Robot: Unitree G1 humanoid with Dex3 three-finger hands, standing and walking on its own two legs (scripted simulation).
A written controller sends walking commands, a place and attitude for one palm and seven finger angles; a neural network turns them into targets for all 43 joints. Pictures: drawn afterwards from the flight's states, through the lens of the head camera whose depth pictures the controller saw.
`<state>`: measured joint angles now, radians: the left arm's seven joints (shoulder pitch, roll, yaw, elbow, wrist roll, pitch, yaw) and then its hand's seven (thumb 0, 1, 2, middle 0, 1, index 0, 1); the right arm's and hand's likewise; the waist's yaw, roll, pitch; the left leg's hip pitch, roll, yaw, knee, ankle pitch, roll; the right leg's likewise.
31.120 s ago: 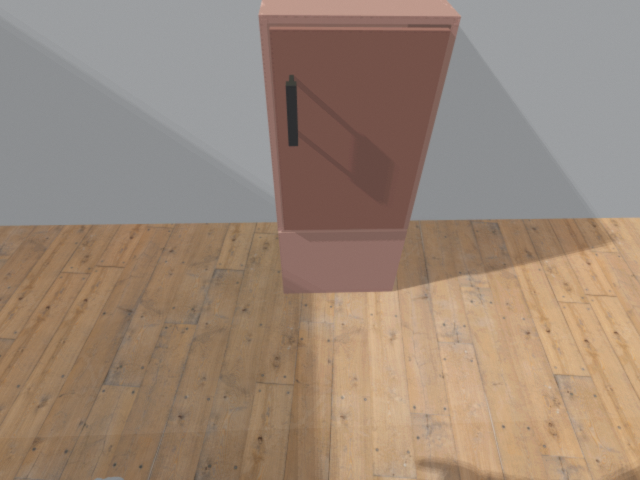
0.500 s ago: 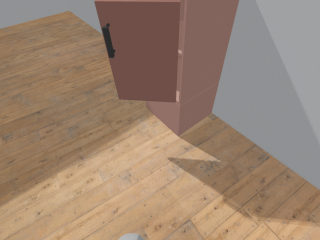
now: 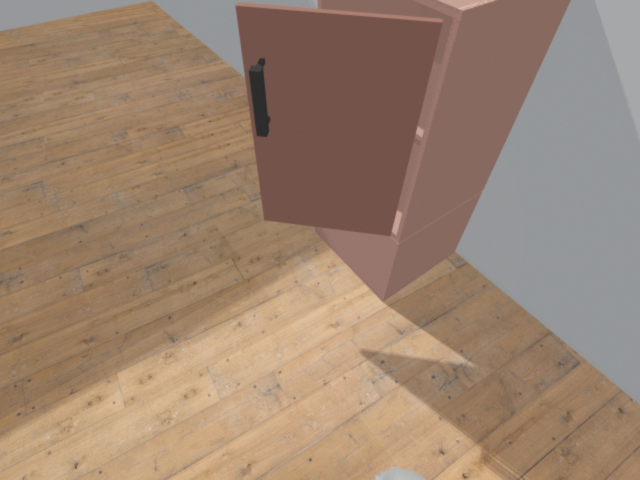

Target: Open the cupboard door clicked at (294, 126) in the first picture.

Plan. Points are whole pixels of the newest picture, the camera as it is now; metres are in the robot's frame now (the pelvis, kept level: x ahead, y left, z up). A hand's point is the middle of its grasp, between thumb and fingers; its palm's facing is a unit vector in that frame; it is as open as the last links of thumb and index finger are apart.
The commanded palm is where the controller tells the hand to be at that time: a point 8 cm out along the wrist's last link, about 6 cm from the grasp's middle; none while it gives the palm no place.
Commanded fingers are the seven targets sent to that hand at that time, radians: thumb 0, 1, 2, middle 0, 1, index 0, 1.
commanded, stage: take the last steps up to it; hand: left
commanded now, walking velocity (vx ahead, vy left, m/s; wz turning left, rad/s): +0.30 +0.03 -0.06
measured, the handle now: (262, 98) +0.82 +0.20 +0.03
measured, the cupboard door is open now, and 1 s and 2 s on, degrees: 45 45 45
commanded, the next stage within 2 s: come to a stop and stand still in 0.44 s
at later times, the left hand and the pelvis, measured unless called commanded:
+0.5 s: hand (200, 472) +0.15 +0.19 -0.17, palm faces +0.06 -0.98 -0.18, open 7.3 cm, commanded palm none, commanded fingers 0.00 0.90 0.90 -0.20 -0.30 -0.20 -0.30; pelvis +0.18 +0.01 +0.01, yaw -1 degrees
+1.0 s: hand (210, 349) +0.33 +0.22 -0.16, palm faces -0.03 -0.97 -0.23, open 7.4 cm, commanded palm none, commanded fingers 0.00 0.90 0.90 -0.20 -0.30 -0.20 -0.30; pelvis +0.23 +0.02 +0.00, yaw -4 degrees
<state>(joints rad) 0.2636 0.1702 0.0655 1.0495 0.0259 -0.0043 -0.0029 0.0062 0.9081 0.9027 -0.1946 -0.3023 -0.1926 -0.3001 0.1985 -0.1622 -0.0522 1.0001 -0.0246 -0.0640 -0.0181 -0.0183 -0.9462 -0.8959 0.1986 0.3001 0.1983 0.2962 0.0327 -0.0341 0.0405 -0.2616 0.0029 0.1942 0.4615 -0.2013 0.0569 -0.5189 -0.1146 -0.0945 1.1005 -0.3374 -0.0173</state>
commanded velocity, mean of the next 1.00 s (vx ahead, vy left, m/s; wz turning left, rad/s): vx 0.03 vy -0.04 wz -0.01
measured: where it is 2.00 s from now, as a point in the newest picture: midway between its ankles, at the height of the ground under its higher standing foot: outside the picture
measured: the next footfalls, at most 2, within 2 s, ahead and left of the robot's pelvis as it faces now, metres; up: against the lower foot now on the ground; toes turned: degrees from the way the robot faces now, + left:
right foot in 0.20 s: +0.15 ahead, -0.11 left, +0.00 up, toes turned -8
left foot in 0.58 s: +0.29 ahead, +0.11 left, +0.00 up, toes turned -1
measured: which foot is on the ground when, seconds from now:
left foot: down 0.00-0.20, up 0.22-0.56, down 0.58-1.00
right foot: up 0.00-0.18, down 0.20-0.58, up 0.60-1.00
